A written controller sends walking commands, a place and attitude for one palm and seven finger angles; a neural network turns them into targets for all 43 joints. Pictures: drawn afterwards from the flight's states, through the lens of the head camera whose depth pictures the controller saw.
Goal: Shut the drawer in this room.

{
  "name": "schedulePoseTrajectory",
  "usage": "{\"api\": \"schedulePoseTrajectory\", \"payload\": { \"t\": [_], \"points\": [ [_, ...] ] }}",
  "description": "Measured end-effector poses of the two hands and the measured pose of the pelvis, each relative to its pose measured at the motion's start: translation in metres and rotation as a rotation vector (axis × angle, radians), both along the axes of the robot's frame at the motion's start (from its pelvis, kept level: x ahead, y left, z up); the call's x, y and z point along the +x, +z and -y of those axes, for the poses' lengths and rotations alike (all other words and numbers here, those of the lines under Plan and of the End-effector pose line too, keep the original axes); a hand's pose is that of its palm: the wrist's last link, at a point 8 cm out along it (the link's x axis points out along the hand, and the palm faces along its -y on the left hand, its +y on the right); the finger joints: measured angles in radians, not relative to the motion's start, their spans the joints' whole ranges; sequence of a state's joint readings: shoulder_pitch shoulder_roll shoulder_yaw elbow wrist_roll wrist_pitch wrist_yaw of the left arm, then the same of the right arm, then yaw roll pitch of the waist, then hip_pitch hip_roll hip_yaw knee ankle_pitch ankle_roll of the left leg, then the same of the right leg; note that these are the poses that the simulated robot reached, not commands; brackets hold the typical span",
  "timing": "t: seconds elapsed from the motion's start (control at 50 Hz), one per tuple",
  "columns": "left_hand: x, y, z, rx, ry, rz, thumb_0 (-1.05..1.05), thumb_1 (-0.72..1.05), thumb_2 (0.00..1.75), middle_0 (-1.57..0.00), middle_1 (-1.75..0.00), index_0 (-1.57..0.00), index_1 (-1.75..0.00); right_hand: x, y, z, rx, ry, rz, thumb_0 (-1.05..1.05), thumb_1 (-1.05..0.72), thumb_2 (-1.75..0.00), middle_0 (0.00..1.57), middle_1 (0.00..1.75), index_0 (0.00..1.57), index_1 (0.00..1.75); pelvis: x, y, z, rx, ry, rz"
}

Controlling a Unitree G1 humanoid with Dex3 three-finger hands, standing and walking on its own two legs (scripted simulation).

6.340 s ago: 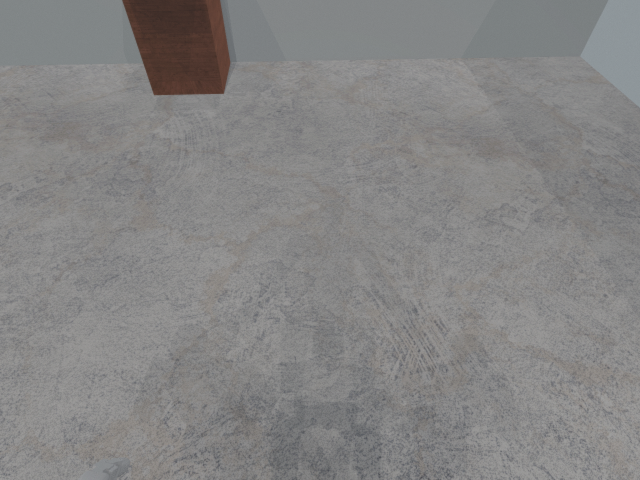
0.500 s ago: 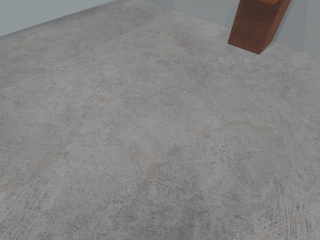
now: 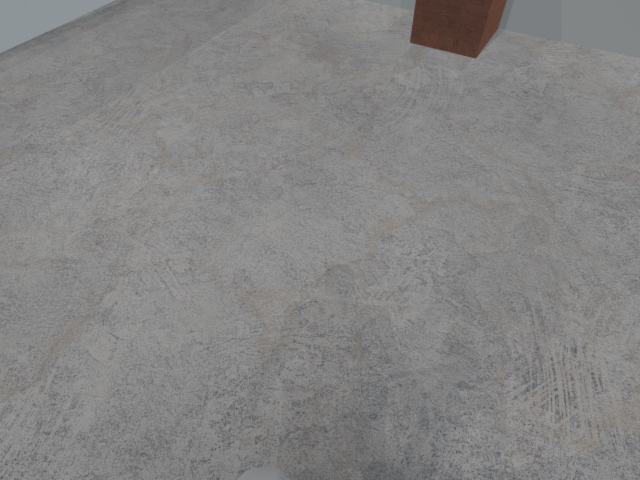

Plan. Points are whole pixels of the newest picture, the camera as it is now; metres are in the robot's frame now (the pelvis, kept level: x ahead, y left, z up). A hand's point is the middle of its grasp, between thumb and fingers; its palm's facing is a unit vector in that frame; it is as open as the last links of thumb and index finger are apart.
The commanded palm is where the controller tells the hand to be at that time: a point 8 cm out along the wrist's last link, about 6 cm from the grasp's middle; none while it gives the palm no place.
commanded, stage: turn or walk to find it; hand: left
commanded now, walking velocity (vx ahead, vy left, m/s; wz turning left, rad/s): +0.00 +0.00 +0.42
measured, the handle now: out of the picture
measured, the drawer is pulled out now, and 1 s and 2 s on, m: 0.28 0.28 0.28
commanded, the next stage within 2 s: stand and wait in 0.28 s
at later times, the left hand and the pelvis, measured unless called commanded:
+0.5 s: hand out of the picture +0.02 +0.22 -0.16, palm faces +0.14 -0.96 -0.24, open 7.4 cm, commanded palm none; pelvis +0.02 +0.02 +0.01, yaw +6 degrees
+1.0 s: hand out of the picture +0.02 +0.21 -0.16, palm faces +0.14 -0.97 -0.20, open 7.4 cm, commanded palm none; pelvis +0.02 +0.03 +0.01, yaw +6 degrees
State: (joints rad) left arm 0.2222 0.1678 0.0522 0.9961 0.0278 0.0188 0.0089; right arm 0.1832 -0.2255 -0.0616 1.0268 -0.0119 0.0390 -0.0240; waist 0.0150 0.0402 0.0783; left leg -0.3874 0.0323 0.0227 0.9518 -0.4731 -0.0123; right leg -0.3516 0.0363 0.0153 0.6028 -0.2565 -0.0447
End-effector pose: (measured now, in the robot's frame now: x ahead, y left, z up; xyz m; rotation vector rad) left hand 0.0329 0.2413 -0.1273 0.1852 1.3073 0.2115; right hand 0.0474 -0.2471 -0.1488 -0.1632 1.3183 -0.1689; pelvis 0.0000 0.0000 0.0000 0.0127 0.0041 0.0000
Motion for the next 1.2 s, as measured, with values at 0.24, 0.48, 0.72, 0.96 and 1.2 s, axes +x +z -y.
{"api": "schedulePoseTrajectory", "payload": {
  "t": [0.24, 0.48, 0.72, 0.96, 1.2],
  "points": [
    [0.026, -0.003, -0.024, -0.037, 0.040, 0.086, 0.01, 0.90, 0.90, -0.20, -0.30, -0.20, -0.30, 0.024, 0.027, -0.011, -0.060, 0.094, 0.027, 0.01, -0.91, -0.90, 0.20, 0.30, 0.20, 0.30, 0.012, 0.008, -0.019, -0.020, 0.077, 0.006],
    [-0.016, -0.002, -0.029, -0.012, 0.098, -0.027, 0.01, 0.91, 0.90, -0.20, -0.30, -0.20, -0.30, 0.051, 0.015, -0.048, 0.027, 0.144, 0.040, 0.01, -0.92, -0.90, 0.20, 0.30, 0.20, 0.30, 0.021, 0.008, -0.022, -0.012, 0.106, -0.003],
    [-0.035, -0.007, -0.015, -0.059, 0.129, -0.082, 0.01, 0.91, 0.90, -0.20, -0.30, -0.20, -0.30, 0.043, 0.016, -0.046, 0.009, 0.154, -0.001, 0.01, -0.91, -0.90, 0.20, 0.30, 0.20, 0.30, 0.023, 0.009, -0.026, -0.014, 0.116, 0.006],
    [-0.026, -0.008, -0.016, -0.069, 0.116, -0.048, 0.01, 0.91, 0.90, -0.20, -0.30, -0.20, -0.30, 0.024, 0.019, -0.045, 0.000, 0.143, -0.035, 0.01, -0.91, -0.90, 0.20, 0.30, 0.20, 0.30, 0.020, 0.011, -0.026, -0.017, 0.117, 0.016],
    [-0.005, -0.006, -0.028, -0.039, 0.027, -0.051, 0.01, 0.91, 0.90, -0.20, -0.30, -0.20, -0.30, 0.005, 0.016, -0.038, -0.013, 0.038, -0.002, 0.01, -0.91, -0.90, 0.20, 0.30, 0.20, 0.30, 0.013, 0.008, -0.026, -0.016, 0.027, 0.012]
  ]
}}
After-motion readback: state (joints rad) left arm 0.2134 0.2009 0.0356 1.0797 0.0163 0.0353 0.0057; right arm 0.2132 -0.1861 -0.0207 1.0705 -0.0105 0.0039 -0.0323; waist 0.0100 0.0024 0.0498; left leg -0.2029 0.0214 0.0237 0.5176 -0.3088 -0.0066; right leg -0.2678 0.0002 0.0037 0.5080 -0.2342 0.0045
